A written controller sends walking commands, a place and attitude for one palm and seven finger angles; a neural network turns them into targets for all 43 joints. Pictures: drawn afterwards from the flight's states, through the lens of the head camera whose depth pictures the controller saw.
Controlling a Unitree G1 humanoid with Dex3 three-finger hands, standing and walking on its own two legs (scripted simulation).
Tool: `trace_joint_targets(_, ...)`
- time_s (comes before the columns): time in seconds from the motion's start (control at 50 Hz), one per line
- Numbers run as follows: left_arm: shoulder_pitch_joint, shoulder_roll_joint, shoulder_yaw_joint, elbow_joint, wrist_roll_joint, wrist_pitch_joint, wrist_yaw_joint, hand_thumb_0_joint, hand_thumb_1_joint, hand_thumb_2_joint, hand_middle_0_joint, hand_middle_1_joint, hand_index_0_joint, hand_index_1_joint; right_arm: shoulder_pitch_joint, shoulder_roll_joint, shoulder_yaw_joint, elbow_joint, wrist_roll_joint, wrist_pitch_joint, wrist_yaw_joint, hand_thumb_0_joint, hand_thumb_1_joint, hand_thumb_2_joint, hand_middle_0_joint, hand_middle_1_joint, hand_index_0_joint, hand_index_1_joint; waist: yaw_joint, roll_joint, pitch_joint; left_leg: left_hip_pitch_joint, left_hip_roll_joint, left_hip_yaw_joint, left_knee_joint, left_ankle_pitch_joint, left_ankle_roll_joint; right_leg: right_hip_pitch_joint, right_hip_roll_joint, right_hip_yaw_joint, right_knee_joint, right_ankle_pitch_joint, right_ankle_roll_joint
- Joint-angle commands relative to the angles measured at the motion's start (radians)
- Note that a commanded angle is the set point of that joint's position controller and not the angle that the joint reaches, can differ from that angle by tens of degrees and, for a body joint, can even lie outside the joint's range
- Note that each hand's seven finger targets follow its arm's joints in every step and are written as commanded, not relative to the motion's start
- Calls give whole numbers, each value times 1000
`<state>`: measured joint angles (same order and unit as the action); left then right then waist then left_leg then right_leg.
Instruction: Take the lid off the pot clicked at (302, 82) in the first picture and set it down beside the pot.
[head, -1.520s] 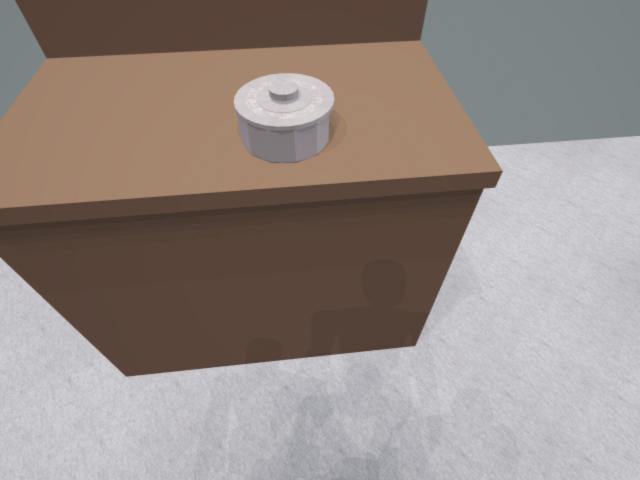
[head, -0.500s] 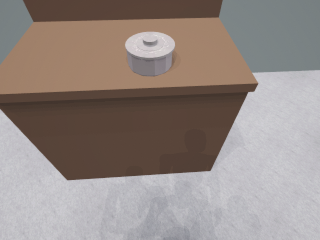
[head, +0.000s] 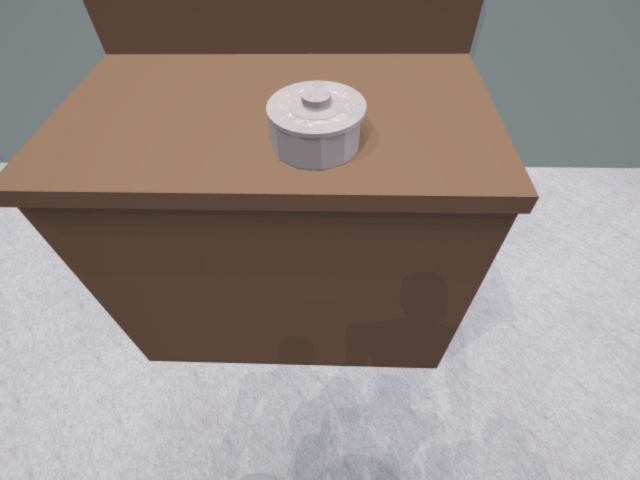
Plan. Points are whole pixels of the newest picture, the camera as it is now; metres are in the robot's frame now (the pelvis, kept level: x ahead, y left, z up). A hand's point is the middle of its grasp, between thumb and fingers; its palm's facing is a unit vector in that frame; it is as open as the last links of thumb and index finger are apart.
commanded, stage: take the last steps up to it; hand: left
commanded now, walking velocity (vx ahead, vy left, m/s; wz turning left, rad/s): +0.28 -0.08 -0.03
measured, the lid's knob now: (316, 97) +0.70 +0.06 +0.12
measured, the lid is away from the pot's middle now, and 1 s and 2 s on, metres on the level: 0.00 0.00 0.00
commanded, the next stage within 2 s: come to a stop and stand still in 0.34 s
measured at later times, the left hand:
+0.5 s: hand (243, 468) +0.17 +0.14 -0.18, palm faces +0.06 -0.99 -0.15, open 7.4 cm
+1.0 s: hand (238, 421) +0.23 +0.16 -0.18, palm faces +0.03 -0.96 -0.28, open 7.4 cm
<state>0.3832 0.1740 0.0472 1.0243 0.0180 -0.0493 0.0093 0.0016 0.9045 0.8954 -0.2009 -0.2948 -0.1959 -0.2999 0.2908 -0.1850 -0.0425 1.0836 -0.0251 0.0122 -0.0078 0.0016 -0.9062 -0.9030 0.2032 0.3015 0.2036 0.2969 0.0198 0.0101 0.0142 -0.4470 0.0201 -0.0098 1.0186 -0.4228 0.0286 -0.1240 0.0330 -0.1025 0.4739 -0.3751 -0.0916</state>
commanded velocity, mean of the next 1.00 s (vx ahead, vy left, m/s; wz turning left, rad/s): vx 0.01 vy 0.03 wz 0.00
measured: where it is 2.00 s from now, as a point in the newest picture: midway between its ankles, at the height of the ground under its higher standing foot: outside the picture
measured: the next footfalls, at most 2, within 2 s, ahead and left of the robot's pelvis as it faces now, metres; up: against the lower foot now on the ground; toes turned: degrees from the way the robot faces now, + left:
left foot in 0.30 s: +0.22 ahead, +0.07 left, +0.00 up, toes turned +5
right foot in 0.66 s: +0.31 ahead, -0.23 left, +0.00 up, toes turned -6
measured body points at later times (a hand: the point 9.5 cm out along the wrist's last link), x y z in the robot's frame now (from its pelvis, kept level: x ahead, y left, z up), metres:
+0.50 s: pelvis +0.17 -0.03 +0.00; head +0.19 -0.02 +0.45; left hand +0.17 +0.19 -0.16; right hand +0.22 -0.27 -0.15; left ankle +0.18 +0.06 -0.74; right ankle +0.16 -0.17 -0.66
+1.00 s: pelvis +0.17 -0.05 -0.01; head +0.22 -0.04 +0.43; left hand +0.23 +0.21 -0.16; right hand +0.28 -0.31 -0.15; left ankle +0.16 +0.08 -0.70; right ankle +0.27 -0.22 -0.74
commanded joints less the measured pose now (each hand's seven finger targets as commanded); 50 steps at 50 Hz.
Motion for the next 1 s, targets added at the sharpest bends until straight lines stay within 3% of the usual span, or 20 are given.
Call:
trace_joint_targets(0.0, 125, 79, 13, 2, 4, -25, 14, 0, 900, 900, -200, -300, -200, -300, -98, -35, -21, -103, -2, -42, 8, 0, -900, -900, 200, 300, 200, 300, -15, -49, 112, -279, 47, 38, 92, 97, -13, 117, -269, 256, -235, 468, -121)
trace_joint_targets(0.12, 231, 57, 0, 62, 3, -28, 31, 0, 900, 900, -200, -300, -200, -300, -227, -6, -3, -132, 7, -49, 12, 0, -900, -900, 200, 300, 200, 300, 19, -118, 91, -197, 11, 137, -154, 166, -3, 183, -207, 169, -188, 908, -56)
trace_joint_targets(0.22, 196, 84, 5, 84, -9, -40, 30, 0, 900, 900, -200, -300, -200, -300, -73, -19, -3, -72, 11, -77, -13, 0, -900, -900, 200, 300, 200, 300, -71, -139, -9, 175, -98, 215, -420, 262, 45, 159, -170, 106, 30, 1267, -12)
trace_joint_targets(0.24, 183, 85, 3, 84, -12, -38, 29, 0, 900, 900, -200, -300, -200, -300, 34, -44, -10, -38, 8, -81, -21, 0, -900, -900, 200, 300, 200, 300, -121, -131, -56, 325, -77, 176, -494, 341, 63, 96, -167, 107, 176, 1196, 2)
trace_joint_targets(0.26, 181, 67, -2, 73, -14, -36, 26, 0, 900, 900, -200, -300, -200, -300, 141, -96, -27, -12, 2, -79, -28, 0, -900, -900, 200, 300, 200, 300, -163, -118, -97, 520, 33, 42, -468, 448, 103, -80, -144, 104, 340, 944, 19)
trace_joint_targets(0.28, 186, 18, -8, 51, -26, -33, 25, 0, 900, 900, -200, -300, -200, -300, 237, -174, -54, -2, -14, -81, -37, 0, -900, -900, 200, 300, 200, 300, -186, 47, -170, 703, 316, -303, -505, 706, 252, -327, -34, 44, 682, 330, 65)
trace_joint_targets(0.3, 179, 9, -9, 29, -19, -29, 31, 0, 900, 900, -200, -300, -200, -300, 242, -197, -49, -2, 5, -68, -35, 0, -900, -900, 200, 300, 200, 300, -146, 77, -161, 619, 465, -460, -627, 804, 350, -405, 3, 105, 932, -207, 55)
trace_joint_targets(0.32, 134, 29, -2, 12, -9, -9, 34, 0, 900, 900, -200, -300, -200, -300, 164, -173, -40, -18, 14, -67, -36, 0, -900, -900, 200, 300, 200, 300, -109, 11, -37, 485, 466, -442, -674, 662, 356, -460, -44, 169, 973, -177, 43)
trace_joint_targets(0.38, 111, 4, 9, -6, 10, 20, 4, 0, 900, 900, -200, -300, -200, -300, -19, -52, -5, -71, 6, -93, -33, 0, -900, -900, 200, 300, 200, 300, -5, -13, 102, 154, 339, -243, -789, 340, 232, -421, -130, 193, 839, -44, 64)
trace_joint_targets(0.44, 130, -38, 10, -14, 12, 50, -2, 0, 900, 900, -200, -300, -200, -300, -65, -50, -12, -91, 5, -96, -27, 0, -900, -900, 200, 300, 200, 300, 37, 91, 75, 55, 228, -15, -792, 444, 162, -313, -145, 116, 620, 44, 98)
trace_joint_targets(0.52, 53, -20, -2, -34, 8, 53, 10, 0, 900, 900, -200, -300, -200, -300, -74, -79, -3, -91, 9, -77, -28, 0, -900, -900, 200, 300, 200, 300, 19, 145, 39, 103, 176, 50, -696, 642, 124, -192, -125, 46, 293, 166, 134)
trace_joint_targets(0.6, 53, 96, 18, -54, 13, 45, 21, 0, 900, 900, -200, -300, -200, -300, -48, -116, -28, -100, 9, -31, -24, 0, -900, -900, 200, 300, 200, 300, 21, 91, 14, 179, 129, 50, -510, 519, 30, -121, -113, 30, 52, 389, 135)
trace_joint_targets(0.62, 41, 156, 32, -63, 19, 37, 26, 0, 900, 900, -200, -300, -200, -300, -25, -96, -32, -108, 11, -19, -22, 0, -900, -900, 200, 300, 200, 300, 12, -30, -4, 126, 70, 68, -407, 352, -11, -84, -193, 161, 62, 652, 96)
trace_joint_targets(0.64, 40, 230, 46, -74, 21, 32, 28, 0, 900, 900, -200, -300, -200, -300, 21, -72, -35, -117, 15, -7, -18, 0, -900, -900, 200, 300, 200, 300, 4, -186, -49, 42, -28, 119, -237, 57, -49, -35, -369, 360, 18, 915, -4)
trace_joint_targets(0.66, 77, 278, 52, -83, 15, 34, 29, 0, 900, 900, -200, -300, -200, -300, 16, -62, -38, -132, 16, 11, -22, 0, -900, -900, 200, 300, 200, 300, 35, -217, -88, 31, -58, 85, -46, -231, -50, -30, -495, 405, -47, 1064, -104)
trace_joint_targets(0.68, 81, 279, 58, -77, 15, 38, 37, 0, 900, 900, -200, -300, -200, -300, -14, -55, -40, -140, 13, 23, -24, 0, -900, -900, 200, 300, 200, 300, 48, -232, -97, -6, -52, 8, 102, -261, -46, -25, -503, 427, -45, 1040, -139)
trace_joint_targets(0.72, 15, 249, 58, -89, 10, 43, 50, 0, 900, 900, -200, -300, -200, -300, -40, -87, -46, -145, 12, 36, -22, 0, -900, -900, 200, 300, 200, 300, 31, -279, -107, -107, -35, -56, 262, -180, -63, 21, -442, 372, -9, 1042, -121)
trace_joint_targets(0.8, -64, 235, 61, -141, 12, 50, 63, 0, 900, 900, -200, -300, -200, -300, -91, -102, -44, -172, 8, 53, -2, 0, -900, -900, 200, 300, 200, 300, 23, -233, -137, -109, -31, -60, 253, -61, -88, -2, -402, 292, -22, 836, -101)
trace_joint_targets(0.92, -123, 272, 70, -181, 31, 68, 54, 0, 900, 900, -200, -300, -200, -300, -86, -80, -37, -192, 12, 41, 17, 0, -900, -900, 200, 300, 200, 300, 11, -265, -100, 61, -35, 15, -99, -57, -69, -144, -365, 312, -118, 295, -71)
trace_joint_targets(0.98, -201, 255, 64, -209, 25, 91, 37, 0, 900, 900, -200, -300, -200, -300, 74, -76, -36, -146, 21, 13, 15, 0, -900, -900, 200, 300, 200, 300, -67, -267, -83, 354, -74, 94, -466, 101, -47, -338, -270, 243, -110, -24, 27)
